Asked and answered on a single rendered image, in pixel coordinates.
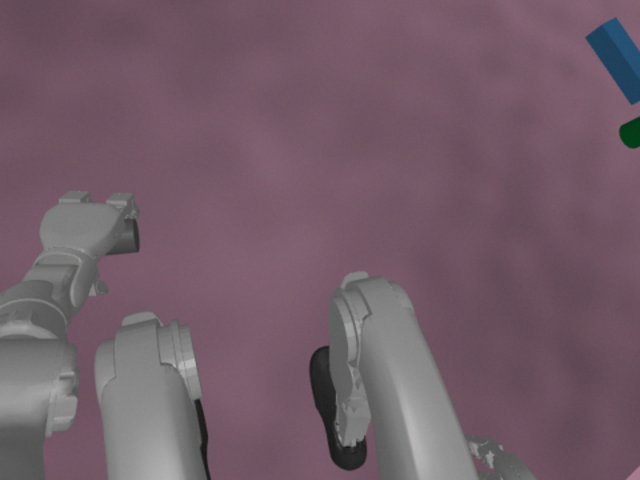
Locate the right robot foot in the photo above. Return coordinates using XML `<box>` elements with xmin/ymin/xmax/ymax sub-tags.
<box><xmin>309</xmin><ymin>346</ymin><xmax>367</xmax><ymax>471</ymax></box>

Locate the left robot arm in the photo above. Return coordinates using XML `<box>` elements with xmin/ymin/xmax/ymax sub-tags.
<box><xmin>0</xmin><ymin>247</ymin><xmax>97</xmax><ymax>480</ymax></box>

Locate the left robot foot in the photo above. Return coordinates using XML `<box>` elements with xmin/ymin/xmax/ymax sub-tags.
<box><xmin>195</xmin><ymin>399</ymin><xmax>211</xmax><ymax>480</ymax></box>

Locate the left robot hand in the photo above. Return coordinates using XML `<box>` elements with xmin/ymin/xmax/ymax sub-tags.
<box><xmin>39</xmin><ymin>191</ymin><xmax>140</xmax><ymax>296</ymax></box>

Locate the right robot hand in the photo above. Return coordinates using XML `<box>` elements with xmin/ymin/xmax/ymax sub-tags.
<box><xmin>464</xmin><ymin>435</ymin><xmax>538</xmax><ymax>480</ymax></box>

